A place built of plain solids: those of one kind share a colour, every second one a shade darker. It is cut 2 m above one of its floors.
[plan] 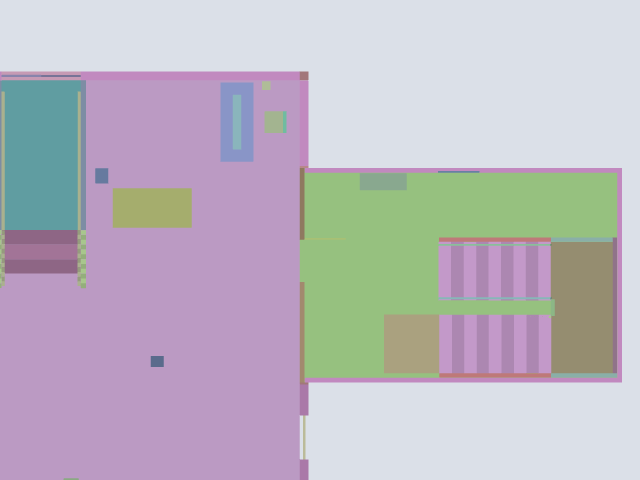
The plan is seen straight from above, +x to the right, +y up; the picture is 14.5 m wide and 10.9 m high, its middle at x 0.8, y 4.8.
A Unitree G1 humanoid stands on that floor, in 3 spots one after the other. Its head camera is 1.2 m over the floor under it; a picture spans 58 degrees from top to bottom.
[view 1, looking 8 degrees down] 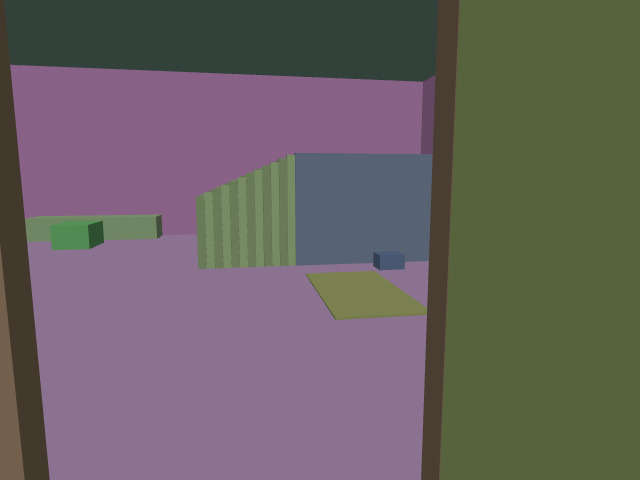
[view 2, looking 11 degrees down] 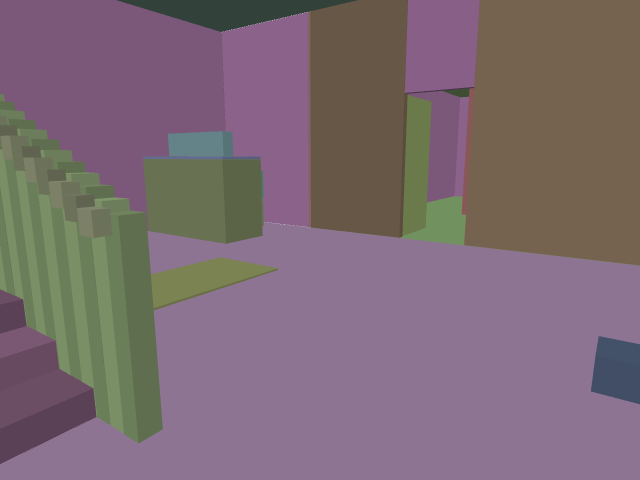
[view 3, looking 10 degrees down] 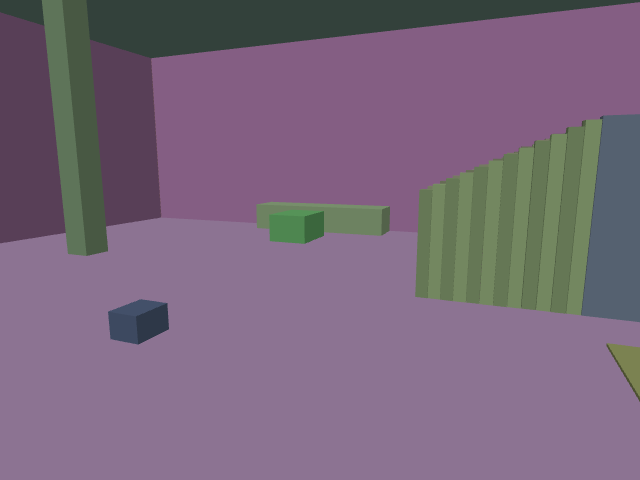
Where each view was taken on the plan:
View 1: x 1.40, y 4.33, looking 170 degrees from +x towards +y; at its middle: lobby_podium_wall_panel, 6.06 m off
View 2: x -5.53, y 2.14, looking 35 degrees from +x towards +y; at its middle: lobby_floor_slab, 6.29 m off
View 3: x -0.66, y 4.33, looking -158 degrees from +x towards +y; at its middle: lobby_floor_slab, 6.91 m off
